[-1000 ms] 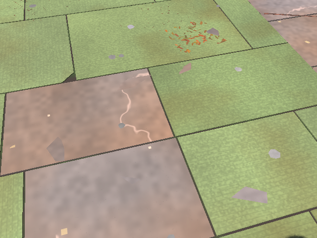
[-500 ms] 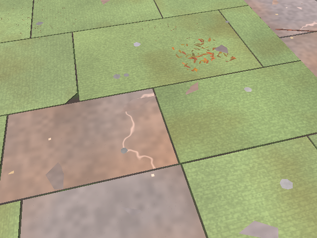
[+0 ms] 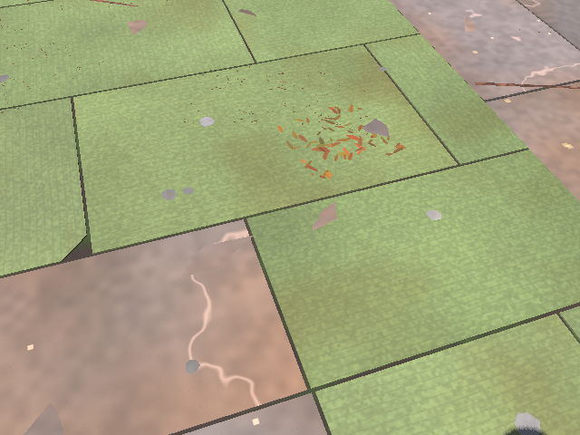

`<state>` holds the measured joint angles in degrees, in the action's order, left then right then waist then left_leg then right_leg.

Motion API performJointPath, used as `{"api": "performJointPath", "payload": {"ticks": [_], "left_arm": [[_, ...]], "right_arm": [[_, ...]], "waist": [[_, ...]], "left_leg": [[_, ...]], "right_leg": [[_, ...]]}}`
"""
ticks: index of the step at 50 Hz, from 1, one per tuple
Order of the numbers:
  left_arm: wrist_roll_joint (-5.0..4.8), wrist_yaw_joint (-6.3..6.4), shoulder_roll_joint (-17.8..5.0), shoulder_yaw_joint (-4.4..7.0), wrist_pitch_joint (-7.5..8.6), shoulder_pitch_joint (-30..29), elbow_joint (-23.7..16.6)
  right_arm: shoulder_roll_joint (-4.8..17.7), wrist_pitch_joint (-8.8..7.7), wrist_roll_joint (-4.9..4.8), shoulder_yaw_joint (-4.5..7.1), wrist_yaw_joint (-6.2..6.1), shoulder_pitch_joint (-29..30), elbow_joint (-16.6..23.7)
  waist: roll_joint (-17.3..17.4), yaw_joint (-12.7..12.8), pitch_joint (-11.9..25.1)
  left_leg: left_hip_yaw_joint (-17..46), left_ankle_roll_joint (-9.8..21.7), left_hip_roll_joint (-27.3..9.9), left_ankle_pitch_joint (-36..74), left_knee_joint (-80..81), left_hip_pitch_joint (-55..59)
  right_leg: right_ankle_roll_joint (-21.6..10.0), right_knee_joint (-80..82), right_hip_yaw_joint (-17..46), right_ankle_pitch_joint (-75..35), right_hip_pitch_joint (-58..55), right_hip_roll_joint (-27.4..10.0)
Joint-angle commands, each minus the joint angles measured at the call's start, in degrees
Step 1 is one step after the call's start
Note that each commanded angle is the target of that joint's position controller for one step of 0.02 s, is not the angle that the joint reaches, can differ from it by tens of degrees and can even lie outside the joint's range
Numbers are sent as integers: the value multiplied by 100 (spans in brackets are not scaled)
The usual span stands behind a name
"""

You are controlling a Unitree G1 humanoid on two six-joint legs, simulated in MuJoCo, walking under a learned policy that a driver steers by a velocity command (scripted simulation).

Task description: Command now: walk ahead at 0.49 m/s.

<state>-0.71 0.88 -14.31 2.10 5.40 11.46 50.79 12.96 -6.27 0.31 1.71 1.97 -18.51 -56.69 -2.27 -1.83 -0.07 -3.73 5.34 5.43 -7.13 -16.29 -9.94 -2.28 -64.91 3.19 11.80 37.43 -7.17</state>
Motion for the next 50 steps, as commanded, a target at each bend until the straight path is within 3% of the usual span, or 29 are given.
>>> {"api": "performJointPath", "payload": {"ticks": [1,5,10,12,13,14,15,16,17,18,19,20,22,24,28,32,37,39,40,41,42,43,44,45,46,47,48,49,50], "left_arm": [[69,37,-244,68,-28,192,-242],[19,-31,-163,32,33,-726,-476],[-59,-202,-246,14,86,-1435,-760],[-59,-261,-370,53,139,-1306,-795],[-54,-270,-474,108,162,-998,-733],[-42,-254,-671,228,175,-283,-518],[-9,-210,-1073,385,188,884,-219],[84,-196,-1736,554,139,1683,-64],[71,-220,-1315,432,128,1788,-31],[41,-224,-953,308,141,1262,-118],[37,-220,-725,233,129,688,-262],[50,-245,-525,171,130,288,-319],[112,-280,-339,127,179,86,-241],[158,-254,-431,167,222,291,-69],[195,-116,-566,209,210,511,92],[153,-4,-663,211,179,604,149],[72,58,-770,260,4,1067,355],[43,78,-863,291,-81,971,324],[36,96,-949,314,-113,870,271],[27,121,-1045,341,-146,797,224],[28,143,-1125,363,-188,693,176],[-1,148,-1148,358,-205,559,109],[70,134,-1019,298,-138,604,-49],[135,-4,-157,41,88,1100,-323],[-63,-117,-653,135,378,480,-460],[-231,-145,-775,168,468,16,-648],[-149,-107,-721,163,475,-62,-655],[7,-49,-790,231,410,-73,-608],[60,-46,-788,263,315,56,-626]], "right_arm": [[763,-97,-11,124,-112,235,323],[920,-23,-101,151,-193,-222,224],[971,95,-150,180,-204,-647,29],[1043,155,-154,215,-218,-595,18],[1084,186,-151,225,-221,-484,41],[1021,217,-127,196,-220,-377,76],[802,216,-47,103,-217,-311,193],[157,96,-26,-98,-167,-866,303],[327,-61,-110,-77,-140,-886,219],[890,-142,-264,74,-117,-382,358],[921,-142,-300,89,-139,-39,438],[831,-88,-244,109,-179,131,445],[605,114,-207,146,-219,-56,373],[443,232,-224,156,-232,-143,357],[453,258,-176,225,-227,453,621],[338,237,-130,189,-108,1144,881],[222,236,-138,126,74,1929,1364],[257,237,-159,145,156,1993,1534],[330,243,-164,183,183,1898,1582],[445,258,-167,246,195,1668,1593],[637,272,-183,355,195,1115,1507],[966,279,-192,538,144,213,1296],[1535,330,-169,740,-1,-639,1129],[1949,295,-178,773,-36,-351,1316],[1493,273,-97,633,-36,-601,1290],[1150,223,-66,553,-50,-401,1296],[948,183,-112,489,-23,65,1381],[734,170,-122,421,-24,447,1490],[677,171,-84,385,-43,622,1581]], "waist": [[424,268,-307],[444,-65,-308],[536,-279,-462],[615,-129,-385],[674,81,-225],[630,451,180],[343,897,992],[-1057,841,1843],[-1252,864,2209],[-839,750,1354],[-429,578,869],[-111,421,486],[-294,143,197],[-243,70,57],[-99,143,-137],[-69,341,-342],[38,602,-617],[-37,499,-579],[-145,387,-431],[-298,220,-195],[-394,-105,145],[-289,-598,632],[469,-879,1171],[1781,-152,1791],[1132,-557,2126],[883,-509,1381],[193,-169,797],[68,44,578],[166,228,438]], "left_leg": [[1227,989,-1623,382,1163,-571],[931,724,-1522,470,1058,-101],[1036,642,-1872,321,645,816],[1114,552,-2010,603,332,1067],[1061,477,-1976,1245,-19,1076],[836,348,-1714,2182,-860,971],[514,148,-1367,2062,-2384,178],[50,-320,-422,-25,-4741,-2254],[914,-271,-267,-2419,-5705,-3117],[1051,-141,-636,-2096,-6076,-3604],[928,-99,-949,-1535,-5926,-3484],[860,-132,-1141,-1112,-5564,-3253],[907,-182,-1326,-653,-5117,-2630],[974,-227,-1269,-357,-5022,-2661],[1219,-299,-1131,596,-4098,-3319],[811,-289,-1068,1405,-2885,-3195],[398,-135,-1043,925,-2212,-3637],[121,0,-915,399,-2073,-3397],[-97,97,-741,114,-2053,-2995],[-300,204,-521,-170,-2103,-2486],[-423,345,-281,-358,-2073,-1708],[-352,564,-75,-9,-1618,-347],[1132,942,-944,13,-1365,1414],[4639,2163,-2445,-519,-594,3245],[5015,2030,-2475,-659,-51,3359],[4034,1711,-2255,-317,-101,2792],[3266,1464,-1973,270,-53,1773],[2752,1289,-1745,722,24,1031],[2543,1262,-1604,953,173,494]], "right_leg": [[154,841,20,-899,138,-245],[202,2458,-202,-1751,-55,17],[92,3308,-246,-1262,-35,182],[-70,3547,-294,-807,-353,275],[-166,3665,-415,-648,-848,410],[-307,3795,-562,-603,-1795,601],[-619,3640,-40,-749,-3461,133],[-1500,3941,2397,-143,-5819,-1310],[-1719,4748,3927,342,-6079,-1644],[-1391,4800,3150,390,-5372,-1459],[-1178,4901,2238,-4,-4524,-1264],[-1048,5145,1614,-335,-3772,-1015],[-853,5524,796,-714,-2956,-675],[-877,5660,275,-1352,-2775,-595],[-820,5759,-307,-1897,-3070,-625],[-661,5908,-828,-1765,-3242,-593],[-610,5522,-1135,-2282,-4331,-930],[-526,5134,-1305,-3197,-4520,-998],[-464,4809,-1414,-4150,-4517,-982],[-407,4333,-1489,-5173,-4507,-967],[-338,3510,-1559,-5892,-4378,-908],[-170,2284,-1646,-5650,-3869,-679],[81,406,-1650,-3482,-2354,-338],[416,-1787,-869,1863,156,1044],[200,-2089,352,1897,765,842],[42,-1826,306,1470,1056,558],[24,-1182,252,1034,803,281],[71,-665,196,836,383,98],[131,-422,210,715,8,4]]}}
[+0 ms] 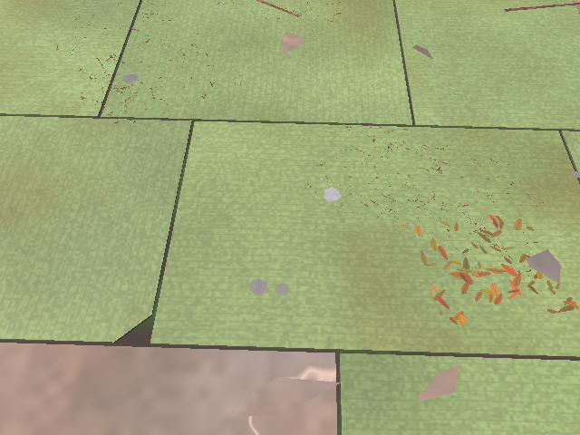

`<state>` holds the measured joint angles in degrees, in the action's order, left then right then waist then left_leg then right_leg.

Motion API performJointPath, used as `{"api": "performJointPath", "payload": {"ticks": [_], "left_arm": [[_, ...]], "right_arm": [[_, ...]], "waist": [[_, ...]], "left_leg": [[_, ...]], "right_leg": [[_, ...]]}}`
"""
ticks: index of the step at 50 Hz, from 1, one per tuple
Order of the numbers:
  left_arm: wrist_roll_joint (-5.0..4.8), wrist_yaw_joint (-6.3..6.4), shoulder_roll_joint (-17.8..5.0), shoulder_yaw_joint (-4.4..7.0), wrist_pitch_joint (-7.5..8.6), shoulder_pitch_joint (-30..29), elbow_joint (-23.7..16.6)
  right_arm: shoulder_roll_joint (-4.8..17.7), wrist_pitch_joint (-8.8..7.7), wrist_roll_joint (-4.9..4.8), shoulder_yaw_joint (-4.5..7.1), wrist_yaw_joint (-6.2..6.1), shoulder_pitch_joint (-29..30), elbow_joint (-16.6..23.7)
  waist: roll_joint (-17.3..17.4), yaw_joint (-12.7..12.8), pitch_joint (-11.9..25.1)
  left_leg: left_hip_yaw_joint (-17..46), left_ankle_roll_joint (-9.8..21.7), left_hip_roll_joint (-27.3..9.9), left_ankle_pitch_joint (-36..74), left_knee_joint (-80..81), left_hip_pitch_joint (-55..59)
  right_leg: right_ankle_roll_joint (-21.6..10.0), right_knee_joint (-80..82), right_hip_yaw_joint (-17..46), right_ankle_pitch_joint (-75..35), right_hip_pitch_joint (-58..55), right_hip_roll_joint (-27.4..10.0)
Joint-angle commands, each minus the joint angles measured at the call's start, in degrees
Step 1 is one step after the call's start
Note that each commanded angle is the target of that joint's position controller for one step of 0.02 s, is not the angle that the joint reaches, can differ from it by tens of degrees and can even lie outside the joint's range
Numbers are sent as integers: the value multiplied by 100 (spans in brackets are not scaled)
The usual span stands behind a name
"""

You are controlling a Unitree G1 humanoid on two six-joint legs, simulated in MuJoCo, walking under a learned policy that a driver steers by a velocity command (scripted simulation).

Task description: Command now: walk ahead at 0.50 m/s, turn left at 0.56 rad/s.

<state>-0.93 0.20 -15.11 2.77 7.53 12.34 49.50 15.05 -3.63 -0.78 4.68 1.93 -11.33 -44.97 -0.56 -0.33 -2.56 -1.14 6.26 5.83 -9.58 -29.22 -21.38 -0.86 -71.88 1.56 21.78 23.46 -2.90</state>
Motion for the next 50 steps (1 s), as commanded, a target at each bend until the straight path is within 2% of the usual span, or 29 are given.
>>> {"api": "performJointPath", "payload": {"ticks": [1,3,6,9,12,15,16,17,18,19,20,21,22,23,25,27,30,35,39,41,42,43,44,45,46,47,48,49,50], "left_arm": [[120,25,-665,211,20,33,-539],[180,48,-525,192,-83,-77,-646],[200,72,-401,140,-115,-780,-903],[133,14,-299,89,-79,-1360,-1094],[64,-58,-440,117,-21,-1698,-1286],[46,-126,-660,200,79,-1584,-1343],[45,-125,-714,236,111,-1304,-1285],[82,-97,-835,312,140,-772,-1159],[182,-55,-1101,398,158,54,-1068],[283,-23,-1590,536,93,881,-927],[132,-59,-1253,467,41,934,-869],[84,-41,-794,343,-6,632,-979],[113,-25,-648,283,-71,345,-1032],[135,-32,-543,236,-106,107,-994],[168,-45,-453,197,-90,-92,-937],[131,-68,-560,246,-33,-52,-845],[141,-54,-775,323,-15,60,-692],[93,4,-968,356,-126,241,-521],[-15,6,-1175,412,-244,502,-373],[-80,9,-1251,411,-328,551,-289],[-114,21,-1315,409,-361,532,-254],[-132,28,-1251,358,-377,483,-224],[-1,25,-976,233,-327,550,-304],[204,-93,-238,-51,-235,1193,-435],[-35,-110,-769,51,-184,1166,-150],[-258,-117,-1042,154,-216,638,-297],[-200,-75,-921,116,-255,349,-386],[-81,-13,-860,135,-332,261,-308],[-49,16,-831,159,-466,451,-239]], "right_arm": [[525,-94,13,100,-59,-65,438],[719,-113,4,145,-127,-194,441],[878,-79,-32,192,-234,-486,411],[868,-21,-62,190,-266,-733,388],[859,19,-90,187,-273,-963,327],[866,68,-77,196,-317,-947,358],[851,86,-71,195,-325,-853,398],[735,87,-60,152,-319,-733,467],[450,57,2,42,-285,-604,595],[115,3,-111,-64,-286,-1321,717],[463,-20,-160,-55,-287,-1488,709],[924,13,-167,67,-278,-1070,678],[945,57,-101,81,-278,-669,755],[857,71,-37,90,-258,-442,836],[637,139,-80,95,-209,-514,851],[450,200,-87,58,-194,-473,926],[403,218,-45,35,-189,-185,1049],[276,135,-52,-38,-18,649,1226],[306,141,-85,-45,109,1167,1488],[356,118,-2,-1,124,1075,1553],[490,95,52,79,112,633,1462],[714,66,78,210,71,-248,1194],[1131,85,151,323,-42,-955,1016],[1629,78,320,284,-137,-988,1057],[1322,88,306,228,-125,-1305,1120],[1124,77,250,166,-88,-1018,1000],[927,41,127,106,-77,-610,928],[692,20,96,35,-83,-258,905],[567,0,113,-6,-76,20,883]], "waist": [[32,166,616],[91,198,487],[261,-21,319],[496,-283,300],[601,-412,301],[748,-267,352],[847,-100,415],[835,187,673],[503,583,1364],[-1044,490,2292],[-1692,440,2285],[-940,536,1428],[-458,485,899],[-295,353,470],[-530,115,228],[-534,78,191],[-357,106,204],[-306,413,35],[-335,535,-186],[-391,344,-106],[-478,41,206],[-371,-457,684],[12,-720,1297],[1514,-216,2231],[941,-695,3343],[744,-647,2558],[531,-417,1779],[376,-226,1311],[469,33,1090]], "left_leg": [[2210,1185,-1564,1335,1575,1335],[1895,1202,-1450,1754,1687,904],[1558,976,-1161,1679,1659,666],[1524,712,-981,1094,1502,626],[1956,639,-1161,751,1203,980],[2503,542,-1359,676,708,1456],[2589,478,-1326,840,497,1478],[2485,329,-1084,1173,8,1350],[2111,122,-782,918,-1300,749],[1275,-335,31,-939,-3279,-1243],[1233,-411,-222,-2406,-4320,-2279],[1266,-450,-525,-1949,-4738,-2609],[1016,-480,-743,-1491,-4751,-2504],[951,-491,-897,-1188,-4461,-2350],[842,-478,-1148,-904,-4087,-1888],[732,-526,-1211,-682,-3857,-1885],[750,-617,-1276,-87,-3229,-2159],[326,-557,-1184,1106,-1654,-1900],[18,-372,-1077,692,-981,-1819],[-195,-174,-730,71,-648,-1181],[-306,-42,-479,64,-391,-464],[-346,135,-271,922,201,846],[389,354,-924,2798,-36,2564],[2865,1469,-3016,5335,-358,4607],[3397,1787,-3292,5460,-94,4453],[2333,1547,-2969,5378,17,3918],[1748,1174,-2603,4624,242,3128],[1423,963,-2376,4033,504,2408],[1087,871,-2234,3856,789,1680]], "right_leg": [[80,533,339,-341,1238,-435],[268,1093,198,-624,1172,-397],[425,2404,90,-1677,1191,-189],[395,3621,47,-2575,816,115],[322,4118,163,-2576,690,249],[136,4469,276,-1954,415,308],[35,4609,216,-1819,50,334],[-126,4818,161,-1895,-753,301],[-484,4642,771,-1838,-2172,-435],[-1405,4799,2989,-1033,-4425,-1792],[-1605,5290,4425,184,-4568,-2291],[-1342,5423,3700,582,-3831,-2070],[-1118,5492,2848,133,-3058,-1812],[-1033,5680,2250,-438,-2337,-1543],[-904,5997,1397,-1055,-1599,-1198],[-1007,6210,891,-1589,-1443,-1167],[-1086,6296,361,-2314,-1686,-1253],[-838,6257,-558,-2547,-1985,-1114],[-719,6101,-820,-2731,-2522,-1346],[-668,5486,-899,-4660,-2576,-1364],[-583,4856,-953,-5688,-2579,-1287],[-403,3872,-1117,-5912,-2258,-1051],[-113,2509,-1162,-4274,-1073,-731],[309,184,-830,1567,1082,185],[305,-625,669,1973,947,364],[288,-631,658,1652,1376,99],[284,-88,423,1232,1554,-151],[332,237,338,880,1423,-299],[384,412,303,619,908,-382]]}}
Over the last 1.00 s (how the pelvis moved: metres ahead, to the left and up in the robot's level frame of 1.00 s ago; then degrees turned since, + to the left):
0.54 0.01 -0.01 19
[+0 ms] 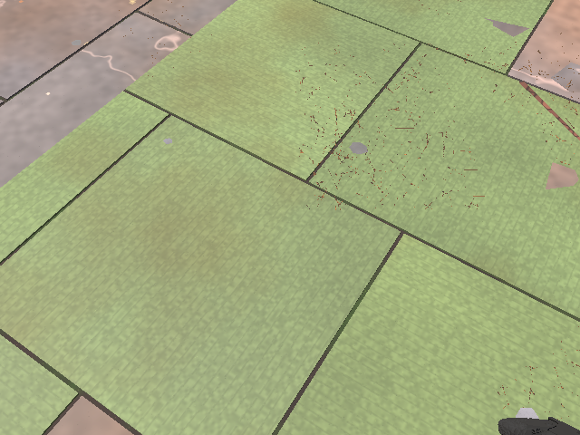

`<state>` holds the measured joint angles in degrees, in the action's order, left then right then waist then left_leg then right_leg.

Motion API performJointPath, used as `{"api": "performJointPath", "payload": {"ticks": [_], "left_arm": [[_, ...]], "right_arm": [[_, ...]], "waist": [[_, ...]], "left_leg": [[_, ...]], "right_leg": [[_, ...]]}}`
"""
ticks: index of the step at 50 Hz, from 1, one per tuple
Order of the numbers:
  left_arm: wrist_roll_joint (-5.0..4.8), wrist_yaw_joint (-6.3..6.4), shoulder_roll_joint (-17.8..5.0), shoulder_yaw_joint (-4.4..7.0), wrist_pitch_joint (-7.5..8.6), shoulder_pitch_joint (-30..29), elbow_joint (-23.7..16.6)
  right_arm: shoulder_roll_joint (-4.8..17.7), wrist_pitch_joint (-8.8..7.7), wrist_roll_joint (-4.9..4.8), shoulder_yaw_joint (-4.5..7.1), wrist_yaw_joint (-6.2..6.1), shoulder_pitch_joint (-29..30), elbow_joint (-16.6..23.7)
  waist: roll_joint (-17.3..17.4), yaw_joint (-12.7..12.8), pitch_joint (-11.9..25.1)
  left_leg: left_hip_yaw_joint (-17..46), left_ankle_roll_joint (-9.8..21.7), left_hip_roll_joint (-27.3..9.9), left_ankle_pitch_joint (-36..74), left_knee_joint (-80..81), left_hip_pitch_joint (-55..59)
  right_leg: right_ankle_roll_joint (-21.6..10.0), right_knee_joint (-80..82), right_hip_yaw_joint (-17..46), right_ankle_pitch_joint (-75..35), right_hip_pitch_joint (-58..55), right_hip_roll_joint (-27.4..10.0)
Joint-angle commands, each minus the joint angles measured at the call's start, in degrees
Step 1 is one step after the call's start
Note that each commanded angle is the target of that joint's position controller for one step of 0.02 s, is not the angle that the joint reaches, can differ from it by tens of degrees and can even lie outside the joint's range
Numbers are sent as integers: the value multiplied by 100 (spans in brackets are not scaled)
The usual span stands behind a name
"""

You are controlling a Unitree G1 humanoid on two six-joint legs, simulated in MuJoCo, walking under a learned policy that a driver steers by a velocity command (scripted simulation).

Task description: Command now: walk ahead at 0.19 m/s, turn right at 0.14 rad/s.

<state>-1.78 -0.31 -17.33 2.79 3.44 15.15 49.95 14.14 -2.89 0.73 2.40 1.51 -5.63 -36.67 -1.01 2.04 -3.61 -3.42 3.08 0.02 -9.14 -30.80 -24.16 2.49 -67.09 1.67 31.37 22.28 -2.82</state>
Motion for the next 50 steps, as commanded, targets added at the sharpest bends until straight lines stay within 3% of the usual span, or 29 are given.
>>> {"api": "performJointPath", "payload": {"ticks": [1,3,6,10,15,18,19,20,21,22,23,24,25,28,32,36,39,42,43,44,45,46,47,48,49,50], "left_arm": [[50,101,-497,159,-179,416,-183],[67,169,-330,163,-317,563,-192],[128,204,-313,184,-401,145,-445],[121,105,-286,192,-484,-362,-733],[118,-47,-347,250,-568,-713,-1088],[103,-132,-314,289,-566,-482,-1132],[137,-101,-474,356,-546,-304,-1103],[162,1,-1064,534,-521,-27,-1113],[267,64,-1675,641,-492,72,-1212],[334,1,-1308,540,-381,310,-1228],[314,-16,-1199,497,-283,104,-1250],[204,22,-1064,480,-245,-224,-1290],[94,65,-878,418,-270,-489,-1352],[142,159,-869,394,-341,-635,-1470],[113,241,-1001,448,-397,-530,-1523],[134,231,-1042,462,-473,-627,-1620],[121,199,-1016,453,-512,-698,-1681],[35,227,-948,421,-577,-918,-1783],[49,245,-782,375,-587,-818,-1818],[135,224,-408,280,-582,-466,-1789],[98,211,-771,400,-512,-520,-1997],[133,203,-1182,529,-487,-408,-1846],[92,190,-1243,587,-519,-332,-1716],[90,211,-1080,570,-591,-220,-1581],[99,204,-946,533,-637,-235,-1595],[70,179,-793,485,-655,-302,-1641]], "right_arm": [[599,-107,32,211,-26,-357,18],[643,-187,128,231,-68,-61,-47],[802,-149,94,294,-223,-7,-200],[882,15,54,326,-363,-50,-360],[1090,210,-69,413,-357,-166,-512],[1146,282,-223,448,-375,-71,-574],[1038,290,-232,435,-368,-354,-705],[839,268,-78,388,-348,-466,-686],[572,233,135,281,-324,-174,-342],[765,220,82,322,-306,269,-301],[832,236,-88,351,-293,369,-283],[800,256,-116,358,-337,272,-380],[894,282,-60,391,-385,246,-424],[806,296,-63,393,-402,70,-466],[654,284,-82,325,-397,221,-443],[710,260,-109,328,-331,259,-438],[772,177,-136,348,-261,188,-425],[810,78,-139,392,-182,-281,-538],[1058,78,-82,467,-193,-469,-578],[1421,132,10,527,-250,-435,-500],[1551,142,206,539,-214,-394,-493],[1230,113,163,457,-231,-111,-319],[969,120,90,393,-263,163,-265],[876,138,22,359,-289,293,-202],[841,153,-46,337,-323,299,-203],[856,183,-41,321,-362,207,-217]], "waist": [[548,-30,1161],[638,149,1051],[678,69,890],[662,-135,718],[707,-284,643],[701,-89,734],[477,-59,810],[-545,-84,975],[-1919,-115,1041],[-1043,288,1604],[-742,173,1428],[-454,-10,1254],[-366,-111,1114],[-531,-291,1188],[-598,-173,1168],[-781,-110,1008],[-901,-97,977],[-866,-391,1003],[-551,-371,1082],[841,-91,1136],[1876,-64,857],[1242,-47,757],[946,42,657],[790,66,610],[802,-9,519],[816,-59,494]], "left_leg": [[1026,1163,-1582,3708,1187,1400],[599,1198,-1562,3636,1460,931],[251,1151,-1618,2978,1646,1020],[25,1104,-1700,1723,1780,1241],[38,987,-1991,1607,1335,1791],[-168,592,-1903,1779,608,1907],[-374,262,-1635,1444,93,1739],[-822,-224,-1088,514,-1233,878],[-751,-773,-95,-2745,-2844,-1129],[372,-729,-1,-3176,-3770,-1405],[598,-621,-98,-2748,-3991,-1571],[677,-572,-193,-2265,-3837,-1650],[725,-576,-246,-1926,-3602,-1646],[696,-647,-71,-1348,-3207,-1092],[780,-774,47,-1092,-2084,-820],[810,-769,166,-1053,-1356,-290],[838,-683,239,-1157,-783,2],[710,-486,231,-213,784,916],[1070,-282,-331,252,1064,1581],[2215,222,-1604,1267,1216,2162],[3409,1197,-2415,1896,1390,1730],[3056,1321,-2341,1783,1372,1606],[2391,1040,-1932,1569,1275,1522],[1917,813,-1591,1295,1225,1553],[1694,813,-1520,1421,1213,1602],[1399,825,-1398,1536,1246,1574]], "right_leg": [[111,1,216,-621,528,-336],[215,306,144,-1001,258,-267],[222,871,107,-1552,543,-330],[150,1584,-45,-1857,617,-381],[-56,2311,-363,-1264,603,-237],[-341,3522,-686,-1808,-62,36],[-521,4110,-560,-2640,-594,149],[-875,4380,533,-4773,-1513,-528],[-2080,4342,2534,-6701,-2503,-1874],[-2479,4440,2647,-6456,-2561,-1983],[-2237,4467,2139,-6051,-2441,-1687],[-1904,4447,1783,-5507,-2258,-1376],[-1707,4503,1636,-5158,-2048,-1242],[-1625,4597,1435,-5056,-1635,-961],[-1587,4572,1607,-4390,-1590,-858],[-1552,4606,1986,-3458,-1136,-749],[-1509,4479,2390,-3452,-1156,-697],[-1195,4106,2505,-3358,-984,-392],[-915,3721,2299,-2548,-505,-122],[-556,2362,1347,-532,336,632],[-290,1240,727,731,1259,1017],[-133,307,874,388,1287,639],[-44,-32,796,-27,1302,585],[66,-258,700,-324,1336,540],[171,-463,650,-581,1489,510],[237,-436,487,-736,1458,479]]}}
Over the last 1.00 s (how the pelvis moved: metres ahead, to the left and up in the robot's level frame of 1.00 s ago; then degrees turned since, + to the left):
0.48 0.11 0.00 28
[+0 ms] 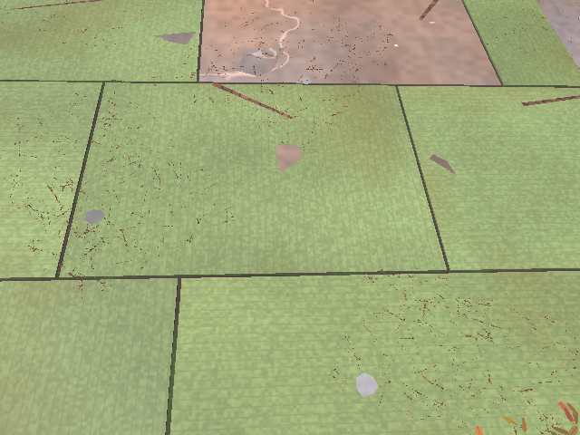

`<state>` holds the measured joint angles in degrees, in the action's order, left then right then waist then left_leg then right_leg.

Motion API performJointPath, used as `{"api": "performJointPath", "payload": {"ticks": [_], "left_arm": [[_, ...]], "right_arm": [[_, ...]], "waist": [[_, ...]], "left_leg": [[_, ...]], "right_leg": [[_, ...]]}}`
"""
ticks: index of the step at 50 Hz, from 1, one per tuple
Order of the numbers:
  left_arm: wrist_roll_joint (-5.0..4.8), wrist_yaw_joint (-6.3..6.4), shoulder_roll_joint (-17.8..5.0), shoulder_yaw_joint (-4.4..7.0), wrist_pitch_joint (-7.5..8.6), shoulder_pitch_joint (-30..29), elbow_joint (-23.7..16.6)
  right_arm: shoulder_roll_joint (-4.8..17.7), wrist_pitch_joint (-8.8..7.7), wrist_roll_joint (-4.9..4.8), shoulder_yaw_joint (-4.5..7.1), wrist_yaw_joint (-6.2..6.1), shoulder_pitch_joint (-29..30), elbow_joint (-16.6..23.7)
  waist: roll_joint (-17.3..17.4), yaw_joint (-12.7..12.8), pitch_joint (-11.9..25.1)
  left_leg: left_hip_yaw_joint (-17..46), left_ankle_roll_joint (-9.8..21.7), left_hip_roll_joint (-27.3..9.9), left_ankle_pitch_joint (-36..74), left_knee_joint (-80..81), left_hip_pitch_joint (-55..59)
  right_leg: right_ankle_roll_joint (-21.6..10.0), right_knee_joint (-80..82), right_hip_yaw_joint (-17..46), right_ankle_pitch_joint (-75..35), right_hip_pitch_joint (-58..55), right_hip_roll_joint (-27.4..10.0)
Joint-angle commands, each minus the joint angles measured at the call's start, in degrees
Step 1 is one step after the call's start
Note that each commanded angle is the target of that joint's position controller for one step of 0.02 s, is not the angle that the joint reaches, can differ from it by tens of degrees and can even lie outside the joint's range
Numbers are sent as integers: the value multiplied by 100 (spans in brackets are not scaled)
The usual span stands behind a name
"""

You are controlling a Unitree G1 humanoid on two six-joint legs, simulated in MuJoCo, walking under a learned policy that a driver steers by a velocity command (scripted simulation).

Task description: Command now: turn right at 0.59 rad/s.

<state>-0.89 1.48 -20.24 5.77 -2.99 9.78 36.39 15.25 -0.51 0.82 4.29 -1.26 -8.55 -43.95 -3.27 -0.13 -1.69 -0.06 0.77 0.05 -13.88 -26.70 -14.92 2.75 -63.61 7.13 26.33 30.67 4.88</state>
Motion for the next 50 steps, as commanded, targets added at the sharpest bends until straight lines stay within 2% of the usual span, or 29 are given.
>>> {"api": "performJointPath", "payload": {"ticks": [1,4,8,11,13,14,15,16,17,18,20,23,26,28,30,32,33,34,35,36,39,41,43,45,46,47,48,49,50], "left_arm": [[-55,-18,-402,148,-11,99,-376],[-55,-50,-247,62,5,-292,-612],[-2,-143,-148,-17,4,-295,-724],[2,-178,-206,16,-22,-75,-684],[27,-190,-192,45,-15,392,-484],[42,-149,-379,87,-4,509,-464],[96,-48,-923,162,12,595,-602],[274,-105,-807,77,133,454,-663],[301,-164,-621,26,249,362,-617],[261,-177,-498,-18,324,132,-518],[155,-150,-395,-73,363,-238,-470],[181,-93,-104,-180,392,-338,-369],[180,-84,-135,-171,366,-307,-230],[182,-99,-190,-161,340,-271,-114],[147,-115,-113,-204,332,-361,-16],[104,-127,19,-261,355,-270,145],[189,-142,83,-286,396,-117,213],[224,-175,28,-241,428,125,225],[254,-160,-17,-251,416,-163,249],[212,-130,-53,-226,381,-338,248],[100,-58,-38,-181,293,-216,263],[41,-84,96,-188,442,-153,264],[-4,-154,266,-196,638,-148,269],[-69,-210,287,-180,752,6,327],[-81,-225,254,-157,780,270,441],[-57,-234,120,-100,804,651,618],[-35,-225,-177,-2,833,1137,784],[-24,-274,-724,155,850,1734,882],[43,-299,-628,109,888,1928,889]], "right_arm": [[762,-23,-28,137,-117,375,489],[934,53,6,197,-175,9,448],[1212,97,-57,292,-88,110,489],[1270,81,-186,290,7,103,431],[1127,75,-298,224,31,186,366],[850,43,-223,130,64,-154,222],[331,3,151,-77,132,-214,393],[621,22,38,26,63,119,490],[959,74,-97,124,8,269,454],[960,115,-142,151,-13,234,396],[936,196,-72,177,-78,37,201],[718,194,-111,121,-58,-200,73],[559,188,-90,22,-50,50,115],[608,181,-98,12,-44,67,114],[606,156,-107,0,-30,-84,31],[616,99,1,-36,2,-317,-85],[853,76,41,-15,-8,-380,-73],[1201,71,-47,82,-9,-279,-170],[898,47,-92,38,29,-169,-166],[713,21,-57,-16,36,-204,-206],[713,-74,-86,-28,-16,-317,-235],[765,-179,-148,-22,-40,-552,-248],[946,-246,-195,26,-42,-761,-289],[1030,-251,-232,43,-13,-619,-226],[956,-245,-254,17,14,-372,-133],[787,-256,-262,-38,36,-70,2],[534,-318,-240,-117,46,162,159],[480,-449,-206,-132,27,295,364],[697,-540,-228,-73,17,363,444]], "waist": [[1125,69,299],[1269,-223,459],[1380,-250,583],[1413,-141,580],[1236,144,610],[694,111,749],[-1110,-79,1042],[-1158,163,1058],[-677,252,862],[-610,116,645],[-510,-30,475],[-490,-138,638],[-472,32,559],[-491,97,507],[-439,8,442],[-152,-157,416],[181,-47,493],[863,283,442],[884,66,392],[809,-6,384],[852,-10,-167],[909,-68,-414],[1252,-81,-415],[1437,62,-519],[1340,237,-519],[1047,429,-468],[269,561,-332],[-986,716,-106],[-1019,744,-89]], "left_leg": [[869,1080,-1337,2033,871,768],[722,1211,-1540,2206,851,1366],[351,1203,-1673,2325,798,1020],[353,1126,-1735,2307,564,934],[146,776,-1552,2001,49,596],[-180,334,-1288,1275,-494,41],[-701,-292,-684,-1521,-2061,-1263],[-129,-471,-359,-2515,-2988,-1639],[115,-489,-442,-2331,-3481,-1604],[206,-464,-472,-1974,-3550,-1648],[257,-526,-478,-1313,-3502,-1519],[220,-608,-424,-785,-3048,-1067],[166,-597,-415,-859,-1927,-679],[125,-566,-373,-979,-1417,-443],[80,-487,-325,-590,-665,-82],[175,-305,-371,877,467,744],[555,-167,-732,1764,428,1096],[456,39,-761,1466,71,868],[453,119,-652,630,211,381],[415,102,-560,-281,355,187],[549,277,-508,-2396,483,-323],[1003,506,-759,-2840,641,-312],[1859,861,-1324,-3076,1095,-13],[2264,1065,-1636,-2839,1319,-193],[1951,940,-1455,-2440,1173,-486],[1389,690,-1078,-1784,733,-802],[560,320,-475,-882,-475,-1334],[-142,-9,103,-559,-2210,-2337],[273,-17,103,-1729,-3417,-3261]], "right_leg": [[263,-563,-217,-359,656,-335],[368,305,-410,-381,700,-556],[234,1485,-784,-250,-324,-695],[2,2489,-944,-482,-928,-546],[-316,3976,-1069,-1593,-1898,-365],[-477,4335,-596,-2563,-2754,-623],[-975,4163,1266,-5032,-3740,-2204],[-2071,4202,1734,-5153,-2885,-2876],[-2103,4353,1381,-4503,-2566,-2530],[-1804,4390,980,-3949,-2423,-2150],[-1504,4433,604,-3773,-2204,-1833],[-1479,4441,275,-3872,-2189,-1623],[-1502,4425,353,-3325,-2218,-1606],[-1582,4419,546,-2943,-2173,-1670],[-1524,4388,663,-2506,-2030,-1629],[-1140,4316,549,-1973,-1664,-1382],[-869,4139,369,-1604,-1476,-1131],[-676,4189,-20,-1315,-1485,-747],[-514,4025,-229,-1241,-1839,-590],[-511,3868,-334,-769,-1931,-506],[-735,3587,-363,966,-1273,-407],[-788,3327,-404,966,-889,-410],[-726,2746,-753,269,-663,-309],[-813,2799,-875,-146,-958,-342],[-900,3262,-857,-234,-1520,-358],[-975,3643,-619,-336,-2111,-441],[-1206,4172,408,-124,-2771,-928],[-1747,4893,2247,-488,-3770,-1919],[-2199,5081,3202,-1275,-4170,-2528]]}}
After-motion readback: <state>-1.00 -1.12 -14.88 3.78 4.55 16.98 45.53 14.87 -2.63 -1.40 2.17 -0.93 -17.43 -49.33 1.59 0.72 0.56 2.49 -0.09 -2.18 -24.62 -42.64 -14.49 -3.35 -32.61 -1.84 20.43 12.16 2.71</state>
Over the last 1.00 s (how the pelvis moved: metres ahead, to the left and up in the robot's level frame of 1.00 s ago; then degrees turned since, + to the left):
0.11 -0.02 0.01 -34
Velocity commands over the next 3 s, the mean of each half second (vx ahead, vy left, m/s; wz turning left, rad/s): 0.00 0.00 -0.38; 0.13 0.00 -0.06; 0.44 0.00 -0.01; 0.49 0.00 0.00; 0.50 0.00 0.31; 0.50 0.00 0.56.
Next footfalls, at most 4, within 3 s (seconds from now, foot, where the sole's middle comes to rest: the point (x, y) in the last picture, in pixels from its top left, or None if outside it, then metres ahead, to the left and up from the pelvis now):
0.28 right None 0.02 -0.16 -0.78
0.64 left None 0.04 0.08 -0.78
1.38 left None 0.41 0.02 -0.78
1.94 right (392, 356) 0.66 -0.27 -0.78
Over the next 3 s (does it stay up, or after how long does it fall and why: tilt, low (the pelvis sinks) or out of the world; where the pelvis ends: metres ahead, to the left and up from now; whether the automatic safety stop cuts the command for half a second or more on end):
stays up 1.11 -0.14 -0.02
